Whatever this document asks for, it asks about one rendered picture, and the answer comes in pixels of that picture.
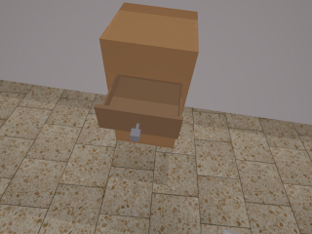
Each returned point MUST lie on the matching drawer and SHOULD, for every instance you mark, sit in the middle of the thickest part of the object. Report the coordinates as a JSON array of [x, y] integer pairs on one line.
[[155, 105]]

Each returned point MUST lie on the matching handle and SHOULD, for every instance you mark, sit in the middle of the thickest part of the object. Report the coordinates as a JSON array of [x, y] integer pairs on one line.
[[135, 133]]

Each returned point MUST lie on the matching cabinet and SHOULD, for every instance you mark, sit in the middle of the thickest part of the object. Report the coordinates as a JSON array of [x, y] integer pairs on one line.
[[155, 43]]

